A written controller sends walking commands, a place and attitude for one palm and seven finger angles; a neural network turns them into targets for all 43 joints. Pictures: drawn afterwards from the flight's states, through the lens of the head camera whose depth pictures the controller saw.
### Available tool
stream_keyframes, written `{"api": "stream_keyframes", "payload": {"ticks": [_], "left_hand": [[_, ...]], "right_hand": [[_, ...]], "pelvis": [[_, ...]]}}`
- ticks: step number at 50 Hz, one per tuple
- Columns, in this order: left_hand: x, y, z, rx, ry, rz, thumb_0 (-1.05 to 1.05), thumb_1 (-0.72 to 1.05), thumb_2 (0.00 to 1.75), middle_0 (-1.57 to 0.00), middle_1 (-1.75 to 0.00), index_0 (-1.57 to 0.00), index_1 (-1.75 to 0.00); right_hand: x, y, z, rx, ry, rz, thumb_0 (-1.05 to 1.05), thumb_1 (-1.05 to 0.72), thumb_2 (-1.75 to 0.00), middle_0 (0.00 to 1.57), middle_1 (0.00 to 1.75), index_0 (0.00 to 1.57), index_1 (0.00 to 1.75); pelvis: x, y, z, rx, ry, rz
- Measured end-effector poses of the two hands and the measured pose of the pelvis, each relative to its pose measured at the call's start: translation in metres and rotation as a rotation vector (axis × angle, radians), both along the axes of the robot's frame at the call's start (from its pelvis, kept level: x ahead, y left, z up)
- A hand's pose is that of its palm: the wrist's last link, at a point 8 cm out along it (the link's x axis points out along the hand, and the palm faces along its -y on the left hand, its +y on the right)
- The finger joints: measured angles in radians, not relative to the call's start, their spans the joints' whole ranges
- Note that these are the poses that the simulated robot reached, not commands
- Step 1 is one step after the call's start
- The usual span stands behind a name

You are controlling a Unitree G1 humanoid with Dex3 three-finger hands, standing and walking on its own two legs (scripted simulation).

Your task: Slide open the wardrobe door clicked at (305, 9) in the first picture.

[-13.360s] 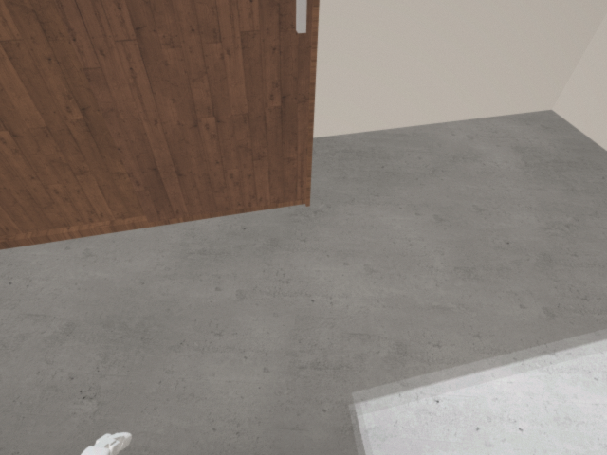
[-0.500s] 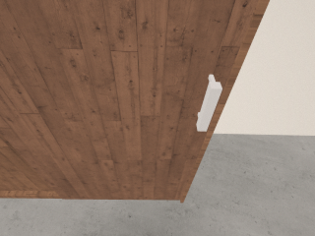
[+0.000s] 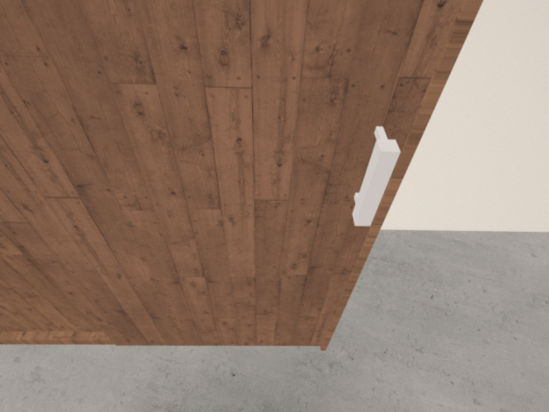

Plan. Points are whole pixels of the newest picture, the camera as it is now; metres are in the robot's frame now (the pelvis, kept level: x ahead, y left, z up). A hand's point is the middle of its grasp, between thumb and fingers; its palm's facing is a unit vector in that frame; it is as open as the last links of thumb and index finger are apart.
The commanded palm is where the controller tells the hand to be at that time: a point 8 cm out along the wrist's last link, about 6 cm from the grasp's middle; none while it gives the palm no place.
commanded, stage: look again from close up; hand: right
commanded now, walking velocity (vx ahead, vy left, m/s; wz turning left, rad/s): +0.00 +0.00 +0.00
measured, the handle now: (370, 177) +0.44 -0.12 +0.12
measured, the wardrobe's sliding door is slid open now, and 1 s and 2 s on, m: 0.00 0.00 0.00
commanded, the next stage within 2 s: raise the hand with hooked fingers in 0.64 s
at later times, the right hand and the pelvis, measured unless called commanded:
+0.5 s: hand out of the picture +0.01 -0.20 -0.17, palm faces +0.01 +0.98 -0.22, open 7.4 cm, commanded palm none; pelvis +0.00 -0.01 +0.00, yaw +0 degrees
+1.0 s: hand (446, 358) +0.21 -0.22 +0.01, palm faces +0.07 +1.00 -0.02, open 7.9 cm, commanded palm +0.11 -0.27 -0.04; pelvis -0.03 -0.04 -0.03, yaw -2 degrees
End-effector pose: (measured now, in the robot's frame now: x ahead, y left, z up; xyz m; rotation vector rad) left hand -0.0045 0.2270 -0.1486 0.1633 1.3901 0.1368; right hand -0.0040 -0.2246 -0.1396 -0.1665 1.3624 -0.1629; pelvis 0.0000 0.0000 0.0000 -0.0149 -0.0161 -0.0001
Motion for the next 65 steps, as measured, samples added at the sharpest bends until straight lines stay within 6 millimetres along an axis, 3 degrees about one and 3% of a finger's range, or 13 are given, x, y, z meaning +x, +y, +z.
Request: {"api": "stream_keyframes", "payload": {"ticks": [17,38,40,43,47,50,53,56,60,62,65], "left_hand": [[0.005,0.003,0.005,0.025,-0.016,-0.003,0.0,0.91,0.9,-0.2,-0.3,-0.2,-0.3],[0.013,-0.016,0.009,0.033,-0.029,-0.028,0.0,0.91,0.9,-0.2,-0.3,-0.2,-0.3],[0.023,-0.017,0.014,0.047,-0.121,-0.035,0.0,0.91,0.9,-0.2,-0.3,-0.2,-0.3],[0.05,-0.018,0.021,0.062,-0.319,-0.066,0.01,0.91,0.9,-0.2,-0.3,-0.2,-0.3],[0.093,-0.016,0.034,0.067,-0.571,-0.105,0.01,0.91,0.9,-0.2,-0.3,-0.21,-0.3],[0.124,-0.015,0.049,0.076,-0.738,-0.137,0.01,0.91,0.9,-0.2,-0.3,-0.21,-0.3],[0.149,-0.014,0.059,0.086,-0.868,-0.189,0.01,0.91,0.9,-0.2,-0.3,-0.2,-0.3],[0.167,-0.017,0.064,0.096,-0.943,-0.242,0.01,0.91,0.9,-0.2,-0.3,-0.2,-0.3],[0.18,-0.03,0.059,0.093,-0.971,-0.291,0.01,0.91,0.9,-0.2,-0.3,-0.2,-0.3],[0.18,-0.04,0.051,0.078,-0.957,-0.312,0.01,0.91,0.9,-0.2,-0.3,-0.2,-0.3],[0.172,-0.058,0.034,0.041,-0.911,-0.348,0.01,0.91,0.9,-0.2,-0.3,-0.2,-0.3]], "right_hand": [[0.008,-0.01,-0.001,-0.006,-0.022,0.005,0.0,-0.9,-0.9,0.2,0.29,0.2,0.3],[0.01,-0.035,-0.002,0.0,-0.019,0.028,0.0,-0.9,-0.9,0.2,0.29,0.2,0.3],[0.036,-0.042,0.014,0.008,-0.191,-0.056,0.01,-0.9,-0.89,0.2,0.3,0.2,0.3],[0.097,-0.052,0.064,-0.029,-0.565,-0.067,0.02,-0.88,-0.89,0.2,0.31,0.2,0.31],[0.17,-0.05,0.128,0.009,-1.013,0.02,0.02,-0.83,-0.87,0.2,0.34,0.2,0.34],[0.189,-0.043,0.155,0.107,-1.291,0.11,0.01,-0.78,-0.84,0.21,0.37,0.2,0.38],[0.176,-0.036,0.149,0.212,-1.42,0.226,0.01,-0.72,-0.82,0.21,0.41,0.21,0.42],[0.146,-0.037,0.119,0.265,-1.332,0.272,0.0,-0.66,-0.79,0.22,0.45,0.22,0.46],[0.105,-0.058,0.091,0.209,-1.188,0.145,0.01,-0.56,-0.75,0.23,0.51,0.23,0.52],[0.094,-0.071,0.096,0.131,-1.208,0.089,0.01,-0.51,-0.73,0.23,0.54,0.23,0.55],[0.097,-0.079,0.124,0.044,-1.348,0.092,0.02,-0.44,-0.7,0.24,0.59,0.23,0.59]], "pelvis": [[0.001,-0.003,0.0,0.006,-0.003,0.001],[-0.001,-0.025,0.001,0.011,0.001,-0.007],[-0.004,-0.028,0.0,0.01,0.012,-0.019],[-0.009,-0.033,-0.004,0.004,0.023,-0.03],[-0.021,-0.036,-0.016,0.006,0.07,-0.048],[-0.028,-0.035,-0.03,0.001,0.115,-0.027],[-0.036,-0.034,-0.05,-0.001,0.149,-0.017],[-0.043,-0.035,-0.067,0.003,0.16,-0.02],[-0.051,-0.036,-0.08,0.028,0.16,-0.046],[-0.055,-0.036,-0.082,0.046,0.153,-0.061],[-0.061,-0.037,-0.084,0.067,0.145,-0.079]]}}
